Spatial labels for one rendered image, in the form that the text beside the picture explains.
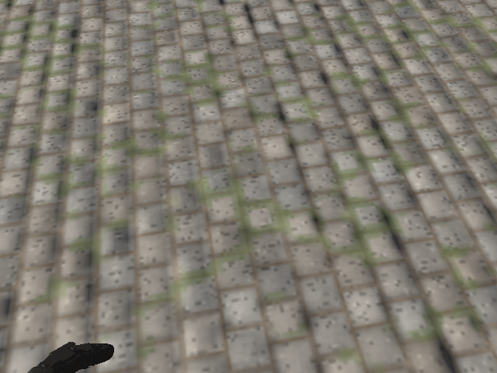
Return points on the left robot hand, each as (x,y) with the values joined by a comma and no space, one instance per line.
(70,358)

